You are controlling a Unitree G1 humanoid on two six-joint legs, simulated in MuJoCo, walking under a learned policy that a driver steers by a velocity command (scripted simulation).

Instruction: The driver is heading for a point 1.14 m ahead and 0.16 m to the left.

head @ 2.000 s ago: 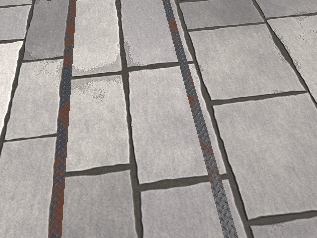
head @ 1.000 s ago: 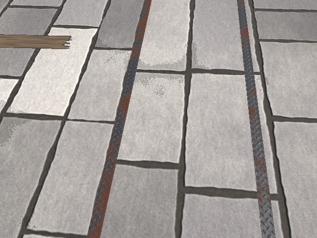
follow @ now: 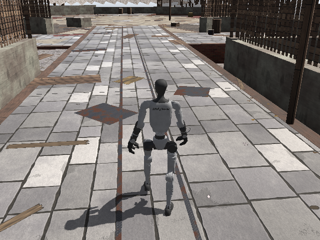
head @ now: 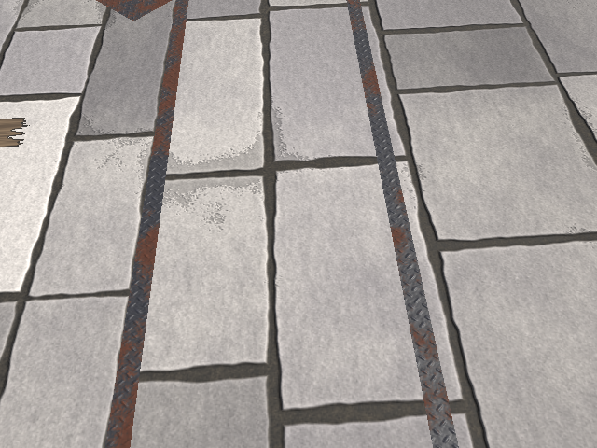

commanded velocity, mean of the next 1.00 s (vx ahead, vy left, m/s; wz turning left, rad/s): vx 0.49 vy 0.00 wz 0.36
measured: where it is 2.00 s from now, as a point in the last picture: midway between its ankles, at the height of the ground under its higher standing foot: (279, 215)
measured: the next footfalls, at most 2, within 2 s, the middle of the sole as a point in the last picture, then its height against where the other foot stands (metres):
left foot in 0.12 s outside the picture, level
right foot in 0.60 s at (356, 408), level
